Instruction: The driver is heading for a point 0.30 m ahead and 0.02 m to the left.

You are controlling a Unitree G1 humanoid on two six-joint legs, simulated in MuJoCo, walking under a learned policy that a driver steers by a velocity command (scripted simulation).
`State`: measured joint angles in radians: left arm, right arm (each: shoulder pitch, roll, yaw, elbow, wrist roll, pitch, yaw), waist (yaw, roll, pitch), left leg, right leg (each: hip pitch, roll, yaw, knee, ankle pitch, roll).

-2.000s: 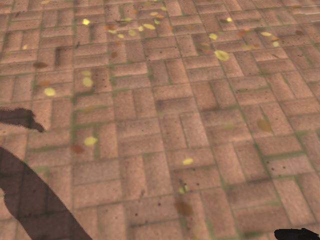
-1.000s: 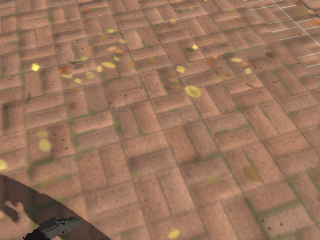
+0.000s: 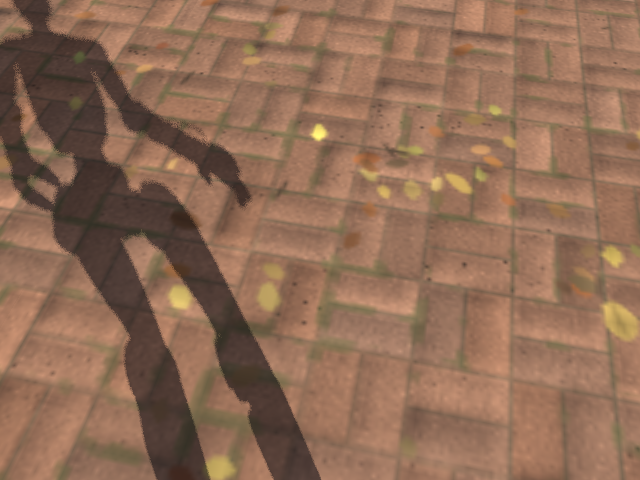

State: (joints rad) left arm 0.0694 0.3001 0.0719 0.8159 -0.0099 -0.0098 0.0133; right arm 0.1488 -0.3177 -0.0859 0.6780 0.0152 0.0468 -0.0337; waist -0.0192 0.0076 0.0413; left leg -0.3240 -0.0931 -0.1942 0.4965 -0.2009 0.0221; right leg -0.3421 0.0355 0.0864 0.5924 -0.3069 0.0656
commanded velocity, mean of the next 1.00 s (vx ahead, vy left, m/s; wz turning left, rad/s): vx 0.00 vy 0.00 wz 0.30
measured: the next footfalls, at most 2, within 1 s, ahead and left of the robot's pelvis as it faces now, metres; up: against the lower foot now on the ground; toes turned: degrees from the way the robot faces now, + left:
right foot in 0.04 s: +0.05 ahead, -0.13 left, +0.00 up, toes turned +6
left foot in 0.44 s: +0.01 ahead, +0.14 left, +0.00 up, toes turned +15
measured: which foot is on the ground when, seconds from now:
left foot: down 0.00-0.02, up 0.04-0.42, down 0.44-1.00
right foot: up 0.00-0.02, down 0.04-0.44, up 0.46-0.78, down 0.80-1.00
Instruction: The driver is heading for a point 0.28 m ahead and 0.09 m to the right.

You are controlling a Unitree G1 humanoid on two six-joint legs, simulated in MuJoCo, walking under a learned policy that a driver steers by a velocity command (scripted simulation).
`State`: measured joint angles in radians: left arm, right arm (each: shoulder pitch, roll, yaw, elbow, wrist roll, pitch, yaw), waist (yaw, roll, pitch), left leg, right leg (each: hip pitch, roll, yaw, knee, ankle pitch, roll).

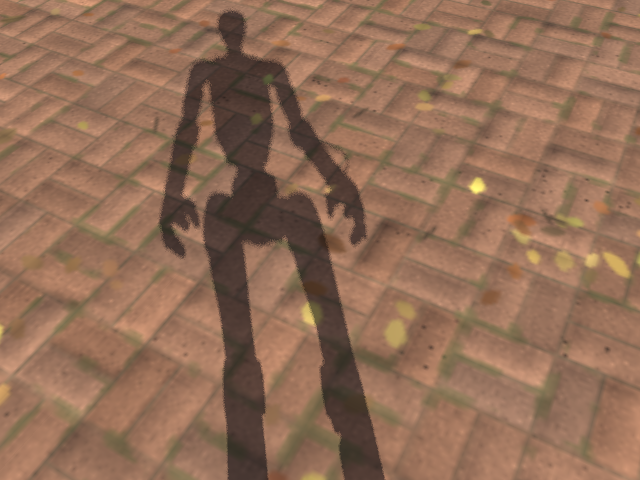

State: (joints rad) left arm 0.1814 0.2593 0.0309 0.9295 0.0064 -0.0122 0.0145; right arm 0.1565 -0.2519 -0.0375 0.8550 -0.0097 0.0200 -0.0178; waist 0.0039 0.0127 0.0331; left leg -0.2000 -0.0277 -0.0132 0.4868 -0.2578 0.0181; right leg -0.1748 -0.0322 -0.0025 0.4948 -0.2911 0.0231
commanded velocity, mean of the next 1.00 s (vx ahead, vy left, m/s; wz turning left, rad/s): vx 0.15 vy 0.00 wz -0.01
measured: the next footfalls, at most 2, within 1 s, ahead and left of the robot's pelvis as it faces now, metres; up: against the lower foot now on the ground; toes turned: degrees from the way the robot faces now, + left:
right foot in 0.56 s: +0.33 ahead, -0.11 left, +0.00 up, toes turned -3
left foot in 0.88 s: +0.27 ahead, +0.12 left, +0.00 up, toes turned -1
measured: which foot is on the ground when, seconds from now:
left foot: down 0.00-0.58, up 0.60-0.86, down 0.88-1.00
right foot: down 0.00-0.22, up 0.24-0.54, down 0.56-1.00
